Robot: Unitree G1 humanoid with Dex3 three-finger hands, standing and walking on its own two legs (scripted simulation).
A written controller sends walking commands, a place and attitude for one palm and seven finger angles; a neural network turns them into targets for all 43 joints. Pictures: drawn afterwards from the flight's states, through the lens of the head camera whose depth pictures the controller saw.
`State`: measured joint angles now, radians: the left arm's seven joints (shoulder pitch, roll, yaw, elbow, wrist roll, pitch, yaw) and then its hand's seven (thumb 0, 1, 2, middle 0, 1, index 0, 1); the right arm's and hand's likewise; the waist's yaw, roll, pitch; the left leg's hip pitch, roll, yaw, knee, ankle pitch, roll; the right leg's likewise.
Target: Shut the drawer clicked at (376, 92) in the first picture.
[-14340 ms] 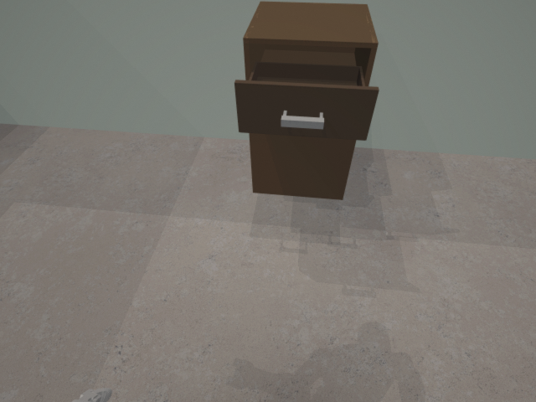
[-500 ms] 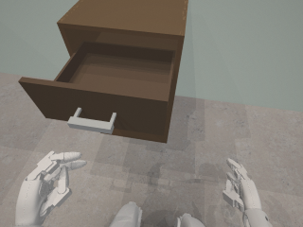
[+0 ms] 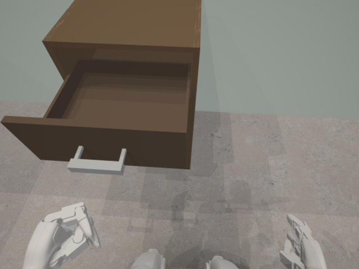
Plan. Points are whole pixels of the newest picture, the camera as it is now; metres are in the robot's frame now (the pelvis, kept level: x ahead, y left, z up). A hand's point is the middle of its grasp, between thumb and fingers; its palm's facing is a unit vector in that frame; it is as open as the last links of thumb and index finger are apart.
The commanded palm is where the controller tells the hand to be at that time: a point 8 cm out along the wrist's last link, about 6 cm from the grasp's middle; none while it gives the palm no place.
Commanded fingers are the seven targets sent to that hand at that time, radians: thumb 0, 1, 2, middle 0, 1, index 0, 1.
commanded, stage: raise the hand and make a fist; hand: left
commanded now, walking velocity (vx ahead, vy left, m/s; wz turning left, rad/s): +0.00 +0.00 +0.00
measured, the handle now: (99, 159) +0.37 +0.23 -0.02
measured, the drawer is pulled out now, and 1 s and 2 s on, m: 0.30 0.30 0.30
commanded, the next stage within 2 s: bring the fist close to the handle in 0.80 s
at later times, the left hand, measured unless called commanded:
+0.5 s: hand (67, 231) +0.18 +0.20 +0.09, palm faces +0.02 -1.00 -0.05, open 3.3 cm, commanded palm +0.15 +0.25 +0.09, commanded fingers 0.00 0.90 0.90 -1.40 -1.60 -1.40 -1.60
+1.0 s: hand (83, 228) +0.19 +0.18 +0.07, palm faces -0.01 -1.00 -0.07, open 3.3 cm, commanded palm +0.16 +0.25 +0.07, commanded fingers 0.00 0.90 0.90 -1.40 -1.60 -1.40 -1.60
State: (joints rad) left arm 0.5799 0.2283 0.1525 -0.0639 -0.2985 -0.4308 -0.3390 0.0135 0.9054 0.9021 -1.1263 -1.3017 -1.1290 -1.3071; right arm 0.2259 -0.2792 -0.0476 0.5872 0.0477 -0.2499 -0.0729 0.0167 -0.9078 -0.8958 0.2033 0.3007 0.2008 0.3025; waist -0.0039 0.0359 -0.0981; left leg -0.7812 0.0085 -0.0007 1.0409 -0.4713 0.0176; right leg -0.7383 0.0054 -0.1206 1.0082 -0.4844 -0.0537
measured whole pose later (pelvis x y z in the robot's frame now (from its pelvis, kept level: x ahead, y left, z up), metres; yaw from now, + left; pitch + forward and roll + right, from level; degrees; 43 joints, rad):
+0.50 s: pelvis +0.00 +0.03 +0.01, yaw +0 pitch +9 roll -3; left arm 0.62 0.21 0.07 -0.30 -0.22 -0.33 -0.17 0.01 0.90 0.90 -1.40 -1.59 -1.40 -1.60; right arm 0.24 -0.22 0.04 0.47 0.03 -0.20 -0.03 0.01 -0.90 -0.90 0.21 0.30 0.21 0.30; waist 0.02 0.04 -0.11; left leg -0.70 -0.01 0.01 1.02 -0.48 0.06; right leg -0.64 -0.01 -0.11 0.95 -0.47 -0.01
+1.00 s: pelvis +0.01 +0.01 +0.01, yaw +0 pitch +10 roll -2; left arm 0.62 0.22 0.08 -0.23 -0.22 -0.31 -0.18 0.01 0.90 0.90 -1.40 -1.60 -1.40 -1.60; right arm 0.25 -0.23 0.02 0.49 0.03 -0.19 -0.04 0.01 -0.90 -0.90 0.21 0.30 0.20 0.30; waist 0.00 0.04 -0.13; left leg -0.71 0.00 0.01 1.01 -0.48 0.04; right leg -0.66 0.00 -0.11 0.96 -0.48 -0.03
